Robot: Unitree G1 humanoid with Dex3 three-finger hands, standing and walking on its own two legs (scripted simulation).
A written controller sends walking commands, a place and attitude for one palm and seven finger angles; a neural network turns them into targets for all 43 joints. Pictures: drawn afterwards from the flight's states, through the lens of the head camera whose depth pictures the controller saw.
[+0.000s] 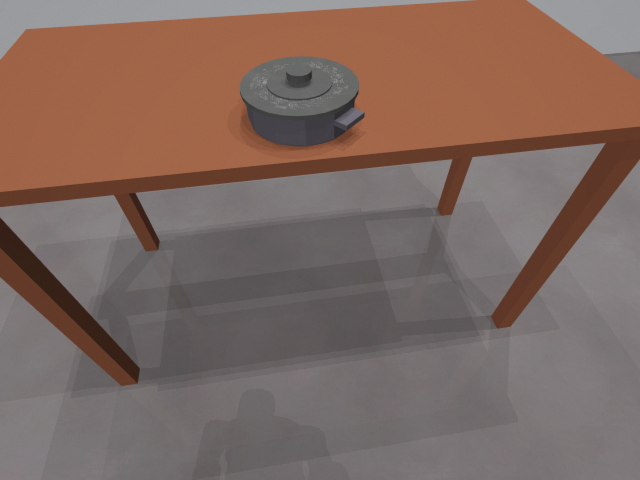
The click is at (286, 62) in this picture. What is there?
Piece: lid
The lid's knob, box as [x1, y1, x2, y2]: [286, 64, 311, 82]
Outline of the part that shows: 287,67 286,76 287,79 292,82 304,82 309,80 311,77 311,69 307,65 294,64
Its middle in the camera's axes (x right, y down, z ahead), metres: -0.04 -0.28 +0.67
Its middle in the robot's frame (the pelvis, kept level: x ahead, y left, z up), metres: +0.71 +0.08 +0.15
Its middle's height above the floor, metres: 0.93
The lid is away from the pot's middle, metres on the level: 0.00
